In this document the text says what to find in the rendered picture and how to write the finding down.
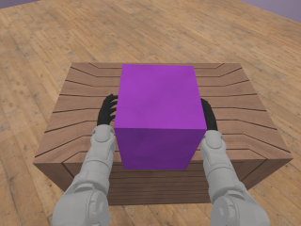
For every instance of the right robot hand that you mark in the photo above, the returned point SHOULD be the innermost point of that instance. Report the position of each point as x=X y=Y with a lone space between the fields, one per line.
x=209 y=115

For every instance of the pedestal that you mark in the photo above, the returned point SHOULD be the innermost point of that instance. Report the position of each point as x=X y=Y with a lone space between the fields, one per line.
x=254 y=145

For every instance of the carton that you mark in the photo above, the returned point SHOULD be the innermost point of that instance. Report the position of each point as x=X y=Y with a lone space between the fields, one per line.
x=159 y=120

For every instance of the left robot forearm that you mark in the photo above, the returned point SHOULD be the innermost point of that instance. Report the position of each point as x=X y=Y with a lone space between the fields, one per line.
x=96 y=168

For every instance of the right robot forearm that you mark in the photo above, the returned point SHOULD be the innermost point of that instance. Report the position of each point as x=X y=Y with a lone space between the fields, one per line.
x=219 y=171

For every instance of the left robot upper arm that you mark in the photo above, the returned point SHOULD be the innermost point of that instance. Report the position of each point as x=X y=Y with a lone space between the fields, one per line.
x=85 y=208

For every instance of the left robot hand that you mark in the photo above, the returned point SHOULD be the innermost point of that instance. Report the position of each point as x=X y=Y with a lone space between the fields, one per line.
x=105 y=111

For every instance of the right robot upper arm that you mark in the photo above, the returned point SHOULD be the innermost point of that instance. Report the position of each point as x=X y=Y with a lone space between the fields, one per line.
x=231 y=211

